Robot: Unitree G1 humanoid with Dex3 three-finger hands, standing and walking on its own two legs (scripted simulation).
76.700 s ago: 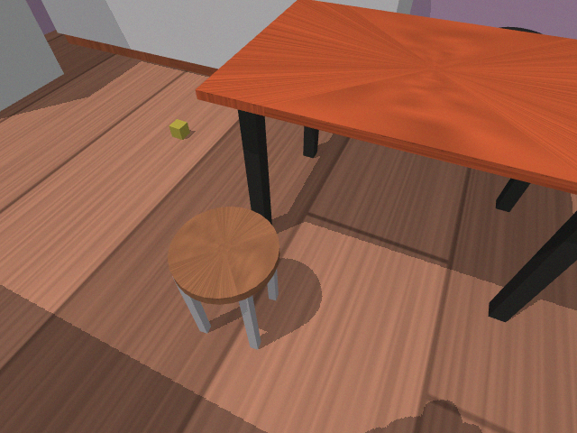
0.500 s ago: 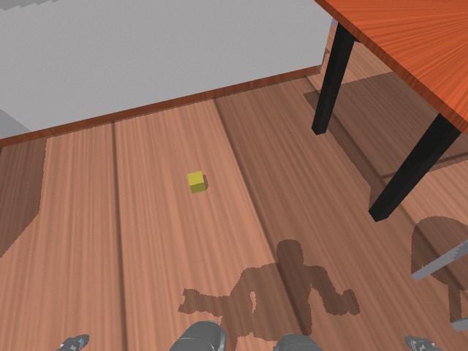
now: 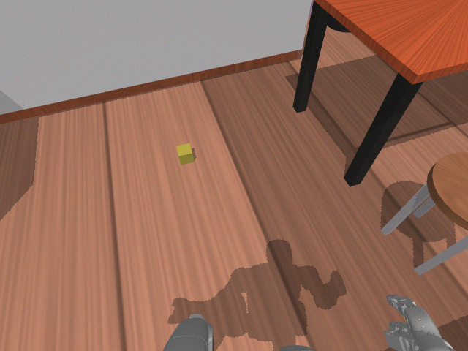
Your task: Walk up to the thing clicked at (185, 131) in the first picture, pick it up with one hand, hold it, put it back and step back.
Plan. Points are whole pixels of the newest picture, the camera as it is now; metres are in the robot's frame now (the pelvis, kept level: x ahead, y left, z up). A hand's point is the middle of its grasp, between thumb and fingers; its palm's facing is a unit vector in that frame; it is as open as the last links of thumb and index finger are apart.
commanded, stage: step back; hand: left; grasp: from above
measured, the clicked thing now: (185, 154) +1.08 +0.29 -0.71
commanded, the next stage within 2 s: stand in 1.12 s
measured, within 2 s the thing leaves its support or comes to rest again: neither
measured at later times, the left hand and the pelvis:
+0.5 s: hand out of the picture +0.00 +0.27 -0.13, palm faces +0.07 -0.92 -0.39, open 7.4 cm; pelvis -0.04 -0.01 +0.01, yaw +4 degrees
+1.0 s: hand out of the picture +0.06 +0.28 -0.14, palm faces +0.10 -0.93 -0.37, open 7.4 cm; pelvis +0.01 +0.00 +0.01, yaw +5 degrees
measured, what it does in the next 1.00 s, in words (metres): steps on the spot: left foot, then left foot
